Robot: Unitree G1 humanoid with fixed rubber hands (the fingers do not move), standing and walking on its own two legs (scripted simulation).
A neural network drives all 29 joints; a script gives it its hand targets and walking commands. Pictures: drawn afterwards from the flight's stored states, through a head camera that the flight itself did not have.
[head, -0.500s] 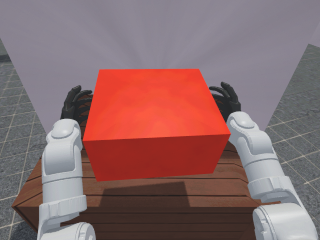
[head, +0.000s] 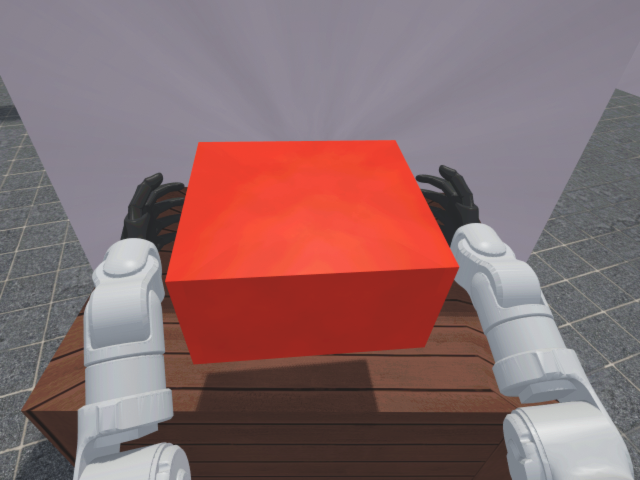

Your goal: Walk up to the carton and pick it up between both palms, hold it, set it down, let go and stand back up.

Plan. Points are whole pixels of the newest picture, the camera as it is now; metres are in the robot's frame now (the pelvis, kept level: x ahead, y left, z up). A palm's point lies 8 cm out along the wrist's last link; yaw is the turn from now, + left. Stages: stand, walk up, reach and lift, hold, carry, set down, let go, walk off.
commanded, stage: hold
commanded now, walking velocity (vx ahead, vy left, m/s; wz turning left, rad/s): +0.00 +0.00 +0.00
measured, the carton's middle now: (305, 239) +0.39 +0.01 +0.14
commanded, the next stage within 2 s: none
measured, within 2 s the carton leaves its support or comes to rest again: neither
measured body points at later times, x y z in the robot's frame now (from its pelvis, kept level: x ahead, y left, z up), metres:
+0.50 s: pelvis +0.01 +0.00 +0.00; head -0.05 +0.01 +0.45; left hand +0.36 +0.20 +0.19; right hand +0.38 -0.18 +0.19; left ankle +0.03 +0.12 -0.75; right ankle -0.02 -0.11 -0.75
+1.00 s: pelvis -0.01 +0.00 +0.00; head -0.06 +0.01 +0.45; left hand +0.35 +0.20 +0.19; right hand +0.37 -0.18 +0.19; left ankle +0.03 +0.12 -0.75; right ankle -0.02 -0.11 -0.75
